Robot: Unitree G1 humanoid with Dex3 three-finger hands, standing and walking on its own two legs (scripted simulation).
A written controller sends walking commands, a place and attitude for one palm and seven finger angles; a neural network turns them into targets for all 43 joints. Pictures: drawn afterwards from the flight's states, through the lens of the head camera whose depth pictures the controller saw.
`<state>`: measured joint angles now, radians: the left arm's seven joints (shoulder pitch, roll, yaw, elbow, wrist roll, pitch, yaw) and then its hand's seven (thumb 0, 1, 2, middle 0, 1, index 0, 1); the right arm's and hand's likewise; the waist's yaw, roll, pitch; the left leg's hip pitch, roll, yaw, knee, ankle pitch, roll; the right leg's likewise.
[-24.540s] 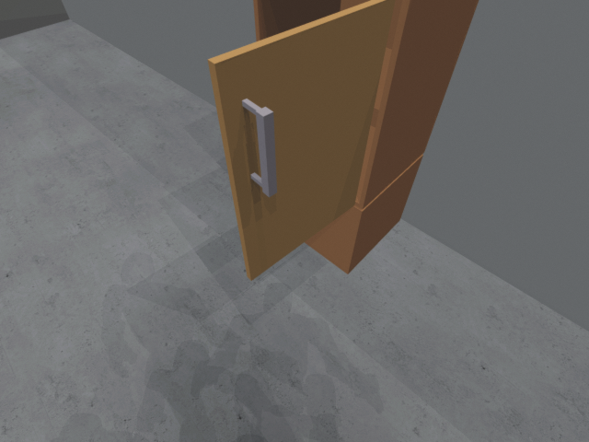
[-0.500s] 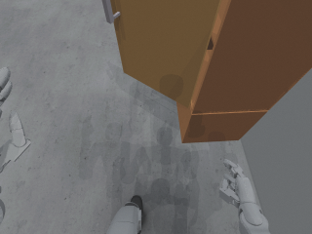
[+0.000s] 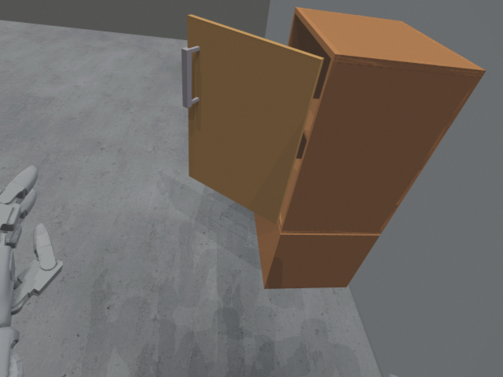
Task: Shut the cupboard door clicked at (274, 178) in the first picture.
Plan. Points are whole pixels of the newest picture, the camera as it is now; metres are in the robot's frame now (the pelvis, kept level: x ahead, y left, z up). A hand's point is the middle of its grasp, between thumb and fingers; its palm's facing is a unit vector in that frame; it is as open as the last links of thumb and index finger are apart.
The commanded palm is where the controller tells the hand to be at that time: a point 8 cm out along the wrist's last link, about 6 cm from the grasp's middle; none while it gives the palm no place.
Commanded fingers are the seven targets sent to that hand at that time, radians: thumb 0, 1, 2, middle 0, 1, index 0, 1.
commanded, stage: stop stepping back and stand still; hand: left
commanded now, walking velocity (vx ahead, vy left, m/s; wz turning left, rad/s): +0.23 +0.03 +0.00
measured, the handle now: (191, 77) +0.91 +0.25 +0.09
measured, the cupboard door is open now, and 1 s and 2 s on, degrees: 52 52 52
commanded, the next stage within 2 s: let the arm hang, fingers relaxed in 0.90 s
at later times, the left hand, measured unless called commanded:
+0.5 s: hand (39, 254) +0.19 +0.27 +0.17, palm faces +0.43 -0.79 -0.44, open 7.4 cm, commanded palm +0.12 +0.32 +0.18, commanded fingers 0.00 0.90 0.90 -0.20 -0.30 -0.20 -0.30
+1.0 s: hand (27, 245) +0.20 +0.29 +0.17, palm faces +0.41 -0.79 -0.46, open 7.4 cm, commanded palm none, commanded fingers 0.00 0.90 0.90 -0.20 -0.30 -0.20 -0.30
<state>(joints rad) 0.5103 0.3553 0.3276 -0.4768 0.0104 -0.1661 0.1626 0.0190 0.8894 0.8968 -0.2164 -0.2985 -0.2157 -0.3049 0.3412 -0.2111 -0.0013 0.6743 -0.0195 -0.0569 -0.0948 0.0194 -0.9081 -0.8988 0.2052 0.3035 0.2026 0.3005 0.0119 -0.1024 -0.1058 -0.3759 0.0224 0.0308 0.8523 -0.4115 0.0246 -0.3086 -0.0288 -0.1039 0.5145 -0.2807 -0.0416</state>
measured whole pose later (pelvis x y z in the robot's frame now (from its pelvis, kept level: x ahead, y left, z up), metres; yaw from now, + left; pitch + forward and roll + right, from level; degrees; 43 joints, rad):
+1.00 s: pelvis +0.00 +0.03 +0.00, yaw +0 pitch +1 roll -1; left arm 0.55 0.42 0.41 -0.51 -0.04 -0.20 0.16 0.02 0.89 0.90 -0.22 -0.30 -0.21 -0.30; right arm 0.21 -0.18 0.03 0.60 -0.01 -0.10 -0.07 0.02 -0.91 -0.90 0.21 0.30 0.20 0.30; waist 0.00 0.00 -0.01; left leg -0.29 0.02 0.04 0.50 -0.22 0.02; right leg -0.18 0.03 -0.09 0.43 -0.27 -0.03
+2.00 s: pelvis -0.03 +0.04 +0.00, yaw +1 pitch -2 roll +0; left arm 0.31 0.12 0.00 1.12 0.02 0.00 0.03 0.01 0.92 0.90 -0.20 -0.30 -0.20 -0.30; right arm 0.31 -0.14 0.00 1.12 -0.02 0.01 -0.03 0.01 -0.92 -0.90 0.20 0.30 0.20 0.30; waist -0.01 0.00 -0.01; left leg -0.24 -0.02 0.03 0.40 -0.14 0.03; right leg -0.16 -0.01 -0.10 0.43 -0.24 -0.03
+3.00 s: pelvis -0.01 +0.03 +0.00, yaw +5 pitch -1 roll -1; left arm 0.30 0.13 0.04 1.09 0.02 0.02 0.04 0.00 0.91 0.90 -0.20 -0.30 -0.20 -0.30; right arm 0.31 -0.13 -0.02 1.11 -0.02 0.03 -0.03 0.01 -0.91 -0.90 0.20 0.30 0.20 0.30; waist -0.02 0.01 0.05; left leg -0.31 -0.01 -0.01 0.57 -0.23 0.01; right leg -0.16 0.00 -0.17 0.48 -0.31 -0.04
